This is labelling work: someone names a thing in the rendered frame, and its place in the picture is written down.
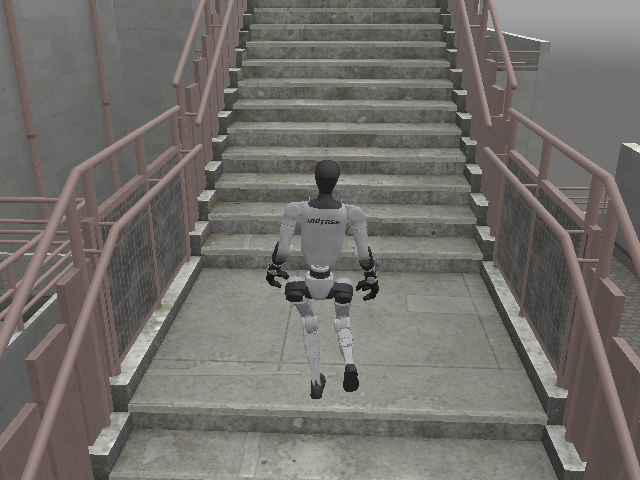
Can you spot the left robot thigh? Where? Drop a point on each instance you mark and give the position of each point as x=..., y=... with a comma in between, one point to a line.
x=295, y=292

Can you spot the left robot upper arm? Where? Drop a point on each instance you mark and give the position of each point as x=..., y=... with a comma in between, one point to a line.
x=292, y=211

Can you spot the right robot upper arm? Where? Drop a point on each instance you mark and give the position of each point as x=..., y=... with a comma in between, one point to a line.
x=355, y=215

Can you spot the right robot hand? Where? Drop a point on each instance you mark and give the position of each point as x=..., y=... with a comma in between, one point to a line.
x=366, y=286

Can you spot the robot right forearm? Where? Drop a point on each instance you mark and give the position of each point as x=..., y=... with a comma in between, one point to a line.
x=368, y=268

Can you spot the left robot hand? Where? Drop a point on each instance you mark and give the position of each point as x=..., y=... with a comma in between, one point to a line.
x=272, y=282

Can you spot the robot left forearm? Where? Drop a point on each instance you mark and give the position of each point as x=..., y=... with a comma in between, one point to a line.
x=276, y=262

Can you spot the robot torso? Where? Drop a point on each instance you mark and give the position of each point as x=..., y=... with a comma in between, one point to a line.
x=322, y=238

